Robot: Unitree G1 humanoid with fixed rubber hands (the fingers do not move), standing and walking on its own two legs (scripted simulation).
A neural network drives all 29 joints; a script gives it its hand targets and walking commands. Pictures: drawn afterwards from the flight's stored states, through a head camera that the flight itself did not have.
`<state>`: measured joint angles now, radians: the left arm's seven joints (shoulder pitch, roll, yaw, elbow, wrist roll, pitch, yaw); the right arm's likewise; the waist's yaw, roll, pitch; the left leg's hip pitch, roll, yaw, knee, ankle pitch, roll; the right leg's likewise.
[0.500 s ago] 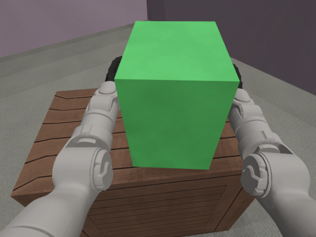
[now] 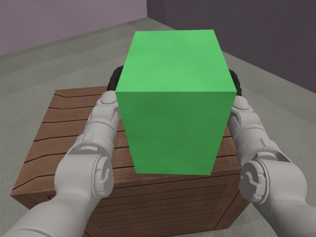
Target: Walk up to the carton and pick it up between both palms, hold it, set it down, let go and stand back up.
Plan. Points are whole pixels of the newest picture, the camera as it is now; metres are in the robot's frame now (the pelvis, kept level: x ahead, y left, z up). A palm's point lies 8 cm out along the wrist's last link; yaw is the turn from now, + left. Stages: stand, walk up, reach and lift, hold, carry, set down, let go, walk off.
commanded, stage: set down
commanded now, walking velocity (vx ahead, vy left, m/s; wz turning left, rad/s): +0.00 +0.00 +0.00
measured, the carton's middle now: (173, 103) +0.44 -0.03 +0.12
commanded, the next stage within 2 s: none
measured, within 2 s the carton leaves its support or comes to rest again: rests again in 0.64 s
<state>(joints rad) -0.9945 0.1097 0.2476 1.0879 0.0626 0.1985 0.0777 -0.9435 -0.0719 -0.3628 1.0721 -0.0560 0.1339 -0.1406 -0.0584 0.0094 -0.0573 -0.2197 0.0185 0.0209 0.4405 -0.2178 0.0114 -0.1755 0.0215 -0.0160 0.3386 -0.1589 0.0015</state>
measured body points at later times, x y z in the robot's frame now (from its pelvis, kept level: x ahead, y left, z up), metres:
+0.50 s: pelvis +0.00 +0.00 +0.00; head -0.01 +0.01 +0.45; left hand +0.44 +0.13 +0.14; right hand +0.42 -0.19 +0.14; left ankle +0.01 +0.10 -0.74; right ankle +0.01 -0.12 -0.74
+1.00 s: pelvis +0.01 +0.00 +0.00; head +0.00 +0.01 +0.45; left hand +0.45 +0.12 +0.13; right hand +0.42 -0.19 +0.13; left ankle +0.01 +0.10 -0.74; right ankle +0.01 -0.12 -0.74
